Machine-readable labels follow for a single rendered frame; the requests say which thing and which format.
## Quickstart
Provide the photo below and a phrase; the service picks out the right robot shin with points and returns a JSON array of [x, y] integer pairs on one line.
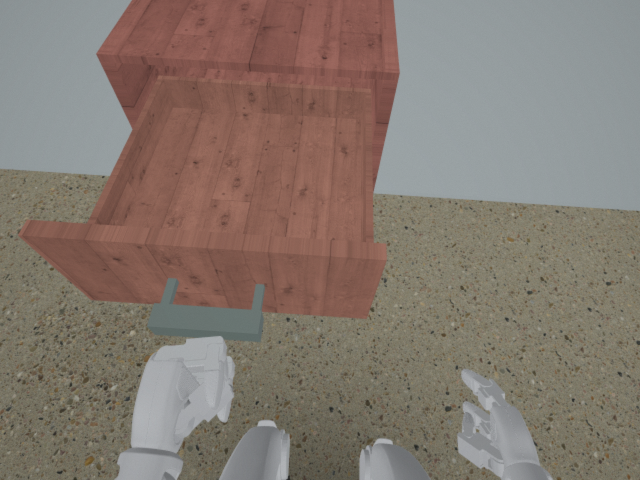
[[383, 440]]

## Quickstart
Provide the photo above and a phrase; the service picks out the drawer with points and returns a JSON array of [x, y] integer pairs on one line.
[[225, 184]]

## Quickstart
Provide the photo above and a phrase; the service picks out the cabinet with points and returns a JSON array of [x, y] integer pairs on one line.
[[338, 43]]

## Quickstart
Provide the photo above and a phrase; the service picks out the handle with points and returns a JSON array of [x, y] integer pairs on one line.
[[199, 321]]

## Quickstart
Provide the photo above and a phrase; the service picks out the left robot forearm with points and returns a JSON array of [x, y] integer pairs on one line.
[[149, 464]]

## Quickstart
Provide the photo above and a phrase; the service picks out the robot right hand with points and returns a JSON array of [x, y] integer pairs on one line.
[[503, 437]]

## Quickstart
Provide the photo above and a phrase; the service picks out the robot left hand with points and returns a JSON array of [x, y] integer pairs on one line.
[[171, 377]]

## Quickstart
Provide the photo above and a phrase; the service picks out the robot right thigh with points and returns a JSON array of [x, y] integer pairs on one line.
[[389, 462]]

